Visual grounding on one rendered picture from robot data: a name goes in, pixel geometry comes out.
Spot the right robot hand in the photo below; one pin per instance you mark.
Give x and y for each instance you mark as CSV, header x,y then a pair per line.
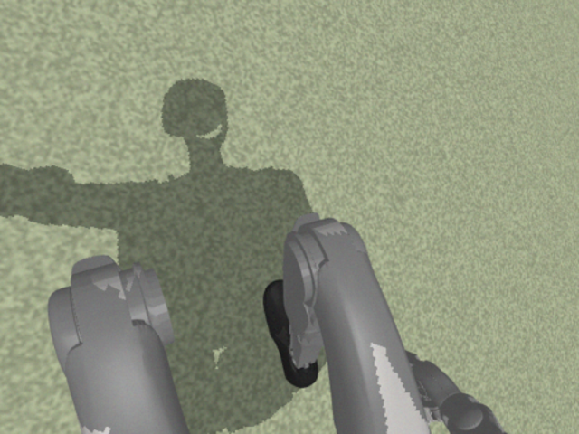
x,y
433,384

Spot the right robot arm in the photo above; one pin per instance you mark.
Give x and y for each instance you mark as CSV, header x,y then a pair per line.
x,y
463,414

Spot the right robot foot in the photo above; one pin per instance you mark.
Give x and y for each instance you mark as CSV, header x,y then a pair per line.
x,y
279,327

